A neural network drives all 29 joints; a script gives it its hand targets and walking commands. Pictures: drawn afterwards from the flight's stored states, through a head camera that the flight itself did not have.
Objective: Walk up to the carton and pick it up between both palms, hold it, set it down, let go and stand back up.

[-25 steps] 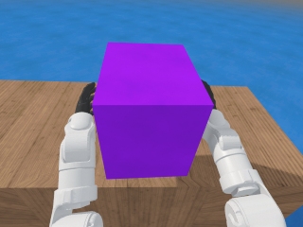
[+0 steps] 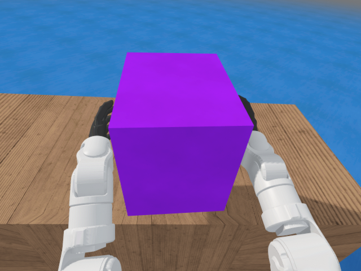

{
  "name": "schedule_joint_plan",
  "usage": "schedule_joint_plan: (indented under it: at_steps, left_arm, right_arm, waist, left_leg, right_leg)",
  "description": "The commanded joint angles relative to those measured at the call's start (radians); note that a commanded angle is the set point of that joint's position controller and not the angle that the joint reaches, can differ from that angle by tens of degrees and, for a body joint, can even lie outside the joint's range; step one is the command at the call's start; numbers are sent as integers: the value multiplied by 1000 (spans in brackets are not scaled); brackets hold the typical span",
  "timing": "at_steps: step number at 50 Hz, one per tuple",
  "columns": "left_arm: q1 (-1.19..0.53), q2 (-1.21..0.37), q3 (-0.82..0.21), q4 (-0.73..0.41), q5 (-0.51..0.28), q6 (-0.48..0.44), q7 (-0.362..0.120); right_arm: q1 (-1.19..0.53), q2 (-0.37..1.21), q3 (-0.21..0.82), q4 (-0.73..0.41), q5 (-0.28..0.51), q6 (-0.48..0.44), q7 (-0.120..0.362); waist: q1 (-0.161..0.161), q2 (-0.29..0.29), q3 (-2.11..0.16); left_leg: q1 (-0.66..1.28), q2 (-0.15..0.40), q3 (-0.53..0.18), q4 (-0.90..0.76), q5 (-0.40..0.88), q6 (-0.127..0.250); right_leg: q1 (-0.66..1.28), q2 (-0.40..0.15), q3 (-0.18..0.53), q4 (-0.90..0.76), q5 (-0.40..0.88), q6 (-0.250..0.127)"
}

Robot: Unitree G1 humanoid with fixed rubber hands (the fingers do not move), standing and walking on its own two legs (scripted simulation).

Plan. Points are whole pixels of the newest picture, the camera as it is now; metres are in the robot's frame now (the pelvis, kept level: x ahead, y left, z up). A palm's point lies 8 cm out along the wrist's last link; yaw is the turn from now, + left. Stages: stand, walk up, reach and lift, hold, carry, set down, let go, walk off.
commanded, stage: hold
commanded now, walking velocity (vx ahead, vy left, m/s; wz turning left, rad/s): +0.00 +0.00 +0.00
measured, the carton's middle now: (174, 130) +0.40 +0.00 +0.15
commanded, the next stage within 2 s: none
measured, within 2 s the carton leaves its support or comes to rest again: neither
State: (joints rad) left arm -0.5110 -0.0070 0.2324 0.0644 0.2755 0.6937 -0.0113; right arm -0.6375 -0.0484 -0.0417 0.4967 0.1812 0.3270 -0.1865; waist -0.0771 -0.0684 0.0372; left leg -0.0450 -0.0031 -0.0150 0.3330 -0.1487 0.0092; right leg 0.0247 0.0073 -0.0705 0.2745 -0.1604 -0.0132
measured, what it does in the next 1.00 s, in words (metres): stands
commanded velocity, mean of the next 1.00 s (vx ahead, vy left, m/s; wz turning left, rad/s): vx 0.00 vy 0.00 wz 0.00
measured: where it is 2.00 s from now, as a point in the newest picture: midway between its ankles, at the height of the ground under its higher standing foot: outside the picture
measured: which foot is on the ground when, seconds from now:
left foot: down 0.00-1.00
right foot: down 0.00-1.00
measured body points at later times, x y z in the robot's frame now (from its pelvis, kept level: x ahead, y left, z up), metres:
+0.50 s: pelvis +0.00 +0.00 +0.00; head -0.04 +0.03 +0.45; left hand +0.37 +0.16 +0.17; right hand +0.38 -0.15 +0.18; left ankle +0.03 +0.11 -0.75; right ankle +0.01 -0.11 -0.75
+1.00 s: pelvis +0.00 +0.00 +0.00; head -0.05 +0.03 +0.45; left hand +0.37 +0.16 +0.18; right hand +0.37 -0.15 +0.18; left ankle +0.03 +0.11 -0.75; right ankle +0.01 -0.11 -0.75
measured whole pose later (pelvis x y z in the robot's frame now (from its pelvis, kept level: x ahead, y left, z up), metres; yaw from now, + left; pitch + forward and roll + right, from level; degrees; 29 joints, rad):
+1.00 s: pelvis +0.00 +0.00 +0.00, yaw +0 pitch -8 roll -1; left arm -0.52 -0.01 0.23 0.06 0.27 0.69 0.00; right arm -0.64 -0.05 -0.04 0.49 0.19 0.32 -0.19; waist -0.08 -0.06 0.04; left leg -0.04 0.00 -0.02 0.33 -0.14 0.01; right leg 0.03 0.01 -0.06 0.27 -0.16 -0.01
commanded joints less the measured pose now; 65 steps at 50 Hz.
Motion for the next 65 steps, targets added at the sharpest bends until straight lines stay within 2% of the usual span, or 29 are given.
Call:
schedule_joint_plan:
  at_steps: [1,14,26,43,44,45,46,51,56,65]
  left_arm:
    - [-696,-546,-488,-145,-150,-70,-135]
    - [-719,-541,-452,-93,-143,-69,-142]
    - [-725,-542,-458,-101,-144,-75,-146]
    - [-720,-554,-471,-106,-148,-70,-135]
    - [-719,-581,-517,-188,-178,-81,-134]
    - [-715,-570,-517,-192,-178,-83,-132]
    - [-711,-564,-511,-176,-172,-80,-133]
    - [-681,-527,-445,-123,-128,-64,-154]
    - [-717,-548,-475,-137,-153,-77,-143]
    - [-717,-540,-444,-92,-141,-73,-146]
  right_arm:
    - [-728,567,391,-334,72,-68,108]
    - [-754,586,376,-294,56,-67,108]
    - [-750,590,381,-296,64,-66,102]
    - [-751,576,373,-299,63,-67,112]
    - [-696,583,387,-321,81,-73,109]
    - [-708,572,398,-338,91,-74,103]
    - [-705,569,400,-336,92,-70,101]
    - [-698,554,377,-284,62,-63,105]
    - [-752,580,398,-332,70,-82,107]
    - [-746,581,371,-280,46,-83,110]
  waist:
    - [-5,102,-426]
    - [4,80,-426]
    - [-5,90,-431]
    - [-3,97,-430]
    - [-34,116,-470]
    - [-20,130,-484]
    - [-27,121,-469]
    - [-5,84,-364]
    - [6,87,-427]
    - [5,72,-405]
  left_leg:
    - [143,-24,13,-17,244,-35]
    - [112,-30,24,-31,180,-13]
    - [116,-33,20,-24,205,-21]
    - [134,-24,16,-25,211,-26]
    - [183,-26,12,-5,279,-45]
    - [195,-30,7,9,307,-50]
    - [197,-32,10,11,315,-50]
    - [129,-27,25,-44,181,-24]
    - [149,-29,24,-22,213,-21]
    - [128,-28,33,-44,142,-4]
  right_leg:
    - [29,39,-8,-19,179,46]
    - [39,30,2,-21,157,53]
    - [49,31,1,-16,188,57]
    - [20,37,-3,-23,145,47]
    - [27,43,-6,-6,215,53]
    - [30,44,-7,-12,226,52]
    - [26,43,-5,-14,233,55]
    - [28,34,-3,-30,141,53]
    - [24,37,-2,-24,164,50]
    - [16,28,4,-33,113,53]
